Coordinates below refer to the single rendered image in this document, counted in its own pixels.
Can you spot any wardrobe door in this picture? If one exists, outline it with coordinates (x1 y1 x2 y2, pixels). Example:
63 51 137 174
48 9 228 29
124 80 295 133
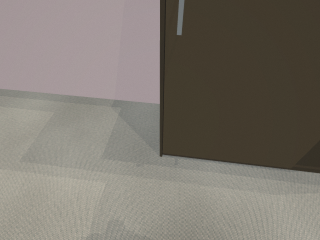
162 0 320 169
296 140 320 167

